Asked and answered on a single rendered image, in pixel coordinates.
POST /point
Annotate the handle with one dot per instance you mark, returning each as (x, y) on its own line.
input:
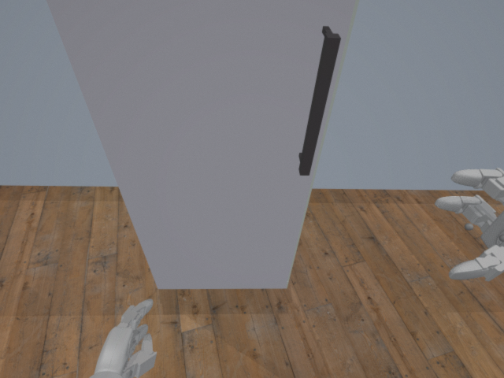
(324, 77)

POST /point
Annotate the robot left hand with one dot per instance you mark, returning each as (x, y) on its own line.
(121, 341)

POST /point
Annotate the robot right hand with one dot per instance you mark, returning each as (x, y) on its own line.
(491, 262)

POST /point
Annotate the fridge door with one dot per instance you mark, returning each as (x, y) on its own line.
(202, 108)

